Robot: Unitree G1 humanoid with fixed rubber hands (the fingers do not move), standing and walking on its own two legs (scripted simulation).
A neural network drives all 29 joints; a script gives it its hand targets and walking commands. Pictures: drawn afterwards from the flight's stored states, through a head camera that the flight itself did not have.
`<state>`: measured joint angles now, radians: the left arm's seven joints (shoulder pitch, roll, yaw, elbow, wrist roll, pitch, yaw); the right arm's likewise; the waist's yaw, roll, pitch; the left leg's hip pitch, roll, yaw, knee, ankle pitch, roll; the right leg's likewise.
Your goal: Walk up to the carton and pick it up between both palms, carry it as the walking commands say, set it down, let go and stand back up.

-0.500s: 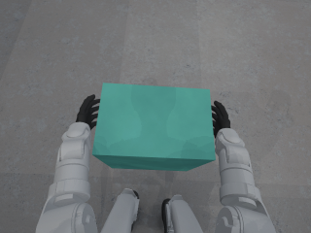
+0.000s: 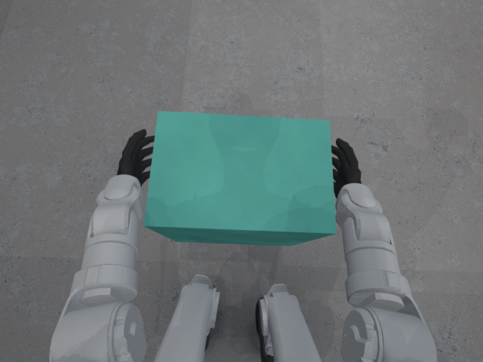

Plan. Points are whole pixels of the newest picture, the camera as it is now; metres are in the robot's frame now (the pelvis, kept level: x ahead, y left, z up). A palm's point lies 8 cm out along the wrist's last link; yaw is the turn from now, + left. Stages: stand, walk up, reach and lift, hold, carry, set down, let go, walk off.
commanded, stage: set down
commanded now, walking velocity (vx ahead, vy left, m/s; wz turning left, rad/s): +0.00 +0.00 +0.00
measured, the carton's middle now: (238, 192) +0.41 +0.02 -0.16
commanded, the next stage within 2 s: none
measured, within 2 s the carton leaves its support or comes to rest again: neither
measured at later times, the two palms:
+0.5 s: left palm (140, 177) +0.43 +0.22 -0.17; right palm (319, 186) +0.44 -0.14 -0.18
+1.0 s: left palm (155, 177) +0.46 +0.22 -0.26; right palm (309, 189) +0.46 -0.15 -0.27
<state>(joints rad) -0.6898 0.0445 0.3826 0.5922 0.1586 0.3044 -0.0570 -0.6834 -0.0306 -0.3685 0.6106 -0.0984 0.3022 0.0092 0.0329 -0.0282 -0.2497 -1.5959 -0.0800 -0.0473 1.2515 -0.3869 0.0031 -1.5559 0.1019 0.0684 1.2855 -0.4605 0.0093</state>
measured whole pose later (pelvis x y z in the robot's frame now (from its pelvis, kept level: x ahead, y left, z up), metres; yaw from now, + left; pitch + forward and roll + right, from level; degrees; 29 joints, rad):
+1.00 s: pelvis -0.05 +0.01 -0.16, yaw -2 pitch +47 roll -3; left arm -1.16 0.23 0.34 0.80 0.07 0.32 -0.01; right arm -1.10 -0.16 -0.37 0.76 -0.02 0.31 -0.06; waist 0.04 -0.02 -0.07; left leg -2.17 -0.11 -0.04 1.79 -0.44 0.00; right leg -2.11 0.14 0.04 1.82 -0.54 0.05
